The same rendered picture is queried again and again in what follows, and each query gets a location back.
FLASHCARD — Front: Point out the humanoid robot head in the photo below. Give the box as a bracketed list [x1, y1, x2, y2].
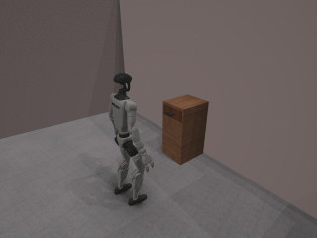
[113, 73, 132, 101]

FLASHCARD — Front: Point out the cabinet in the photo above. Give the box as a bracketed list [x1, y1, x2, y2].
[162, 94, 209, 165]

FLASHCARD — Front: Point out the robot left forearm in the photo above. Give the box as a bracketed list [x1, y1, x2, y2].
[109, 116, 118, 131]

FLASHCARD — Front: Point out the robot right forearm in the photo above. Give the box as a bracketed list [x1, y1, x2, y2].
[131, 127, 147, 156]

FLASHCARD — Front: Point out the right robot thigh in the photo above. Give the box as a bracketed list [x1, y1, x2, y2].
[125, 142, 145, 179]

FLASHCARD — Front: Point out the right robot hand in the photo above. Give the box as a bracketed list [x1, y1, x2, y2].
[141, 153, 154, 171]

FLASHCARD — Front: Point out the robot left upper arm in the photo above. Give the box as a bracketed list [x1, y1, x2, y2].
[108, 93, 117, 118]

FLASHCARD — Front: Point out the drawer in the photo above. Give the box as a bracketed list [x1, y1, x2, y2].
[163, 104, 182, 123]

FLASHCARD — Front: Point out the robot right upper arm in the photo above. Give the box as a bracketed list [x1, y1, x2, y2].
[125, 100, 137, 135]

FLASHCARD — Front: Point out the handle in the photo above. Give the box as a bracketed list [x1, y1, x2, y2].
[165, 111, 175, 117]

